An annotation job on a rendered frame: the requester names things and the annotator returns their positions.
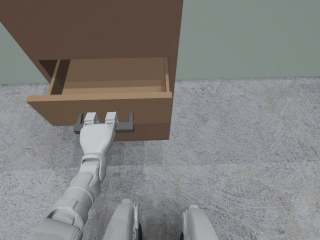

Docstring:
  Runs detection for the robot left hand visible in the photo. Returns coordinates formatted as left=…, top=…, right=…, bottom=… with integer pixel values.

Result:
left=79, top=112, right=119, bottom=157

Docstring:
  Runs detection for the robot left upper arm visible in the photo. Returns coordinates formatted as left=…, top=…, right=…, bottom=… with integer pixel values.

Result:
left=30, top=218, right=83, bottom=240

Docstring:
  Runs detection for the drawer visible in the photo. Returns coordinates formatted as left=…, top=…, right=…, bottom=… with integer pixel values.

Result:
left=26, top=57, right=172, bottom=126

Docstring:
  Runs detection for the robot shin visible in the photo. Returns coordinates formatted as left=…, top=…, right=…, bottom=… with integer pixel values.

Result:
left=115, top=199, right=138, bottom=240
left=183, top=205, right=199, bottom=240

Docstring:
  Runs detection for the handle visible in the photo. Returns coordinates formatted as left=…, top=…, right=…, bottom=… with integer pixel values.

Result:
left=73, top=112, right=135, bottom=135

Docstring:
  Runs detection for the robot left forearm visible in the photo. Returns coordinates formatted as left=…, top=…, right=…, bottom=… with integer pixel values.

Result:
left=25, top=153, right=108, bottom=240

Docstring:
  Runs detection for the robot right hand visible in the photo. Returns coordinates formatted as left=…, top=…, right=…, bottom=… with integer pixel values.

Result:
left=242, top=224, right=269, bottom=240

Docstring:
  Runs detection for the right robot shin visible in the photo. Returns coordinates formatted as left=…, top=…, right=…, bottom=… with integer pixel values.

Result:
left=183, top=205, right=199, bottom=240

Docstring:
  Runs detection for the left robot shin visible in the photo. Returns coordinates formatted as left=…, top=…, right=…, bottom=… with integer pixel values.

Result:
left=115, top=199, right=138, bottom=240

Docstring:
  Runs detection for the cabinet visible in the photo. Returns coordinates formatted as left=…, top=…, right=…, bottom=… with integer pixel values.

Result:
left=0, top=0, right=184, bottom=142

